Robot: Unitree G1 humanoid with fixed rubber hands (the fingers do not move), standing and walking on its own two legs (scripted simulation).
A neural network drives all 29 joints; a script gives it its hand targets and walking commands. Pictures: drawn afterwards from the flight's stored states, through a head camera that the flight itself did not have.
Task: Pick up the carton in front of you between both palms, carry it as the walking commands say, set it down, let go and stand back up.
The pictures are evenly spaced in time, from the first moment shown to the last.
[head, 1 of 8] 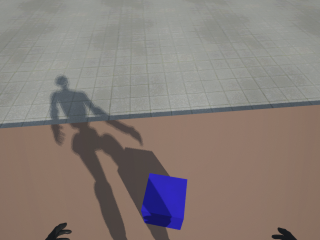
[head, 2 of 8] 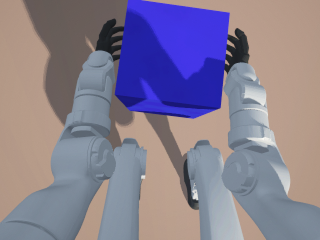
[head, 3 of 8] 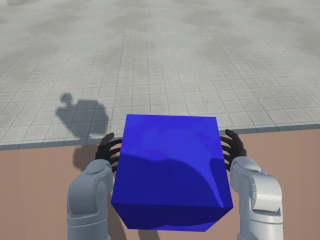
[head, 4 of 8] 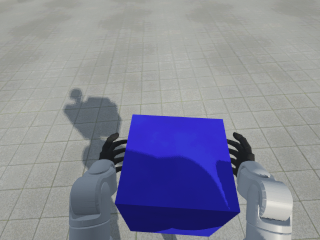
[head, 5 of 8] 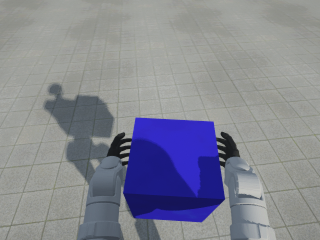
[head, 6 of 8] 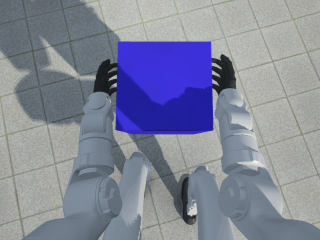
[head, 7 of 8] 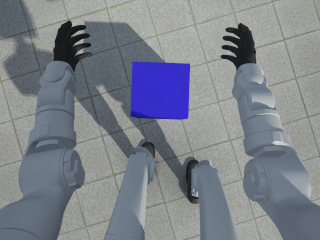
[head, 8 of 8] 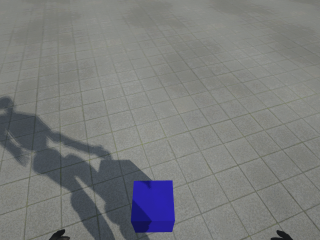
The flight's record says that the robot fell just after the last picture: no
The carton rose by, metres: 0.69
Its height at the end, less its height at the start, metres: -0.12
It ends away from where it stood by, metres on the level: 2.87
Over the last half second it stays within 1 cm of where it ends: yes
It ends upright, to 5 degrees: yes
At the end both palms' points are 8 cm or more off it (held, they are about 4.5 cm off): yes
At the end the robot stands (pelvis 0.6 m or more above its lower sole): yes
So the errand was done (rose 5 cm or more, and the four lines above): yes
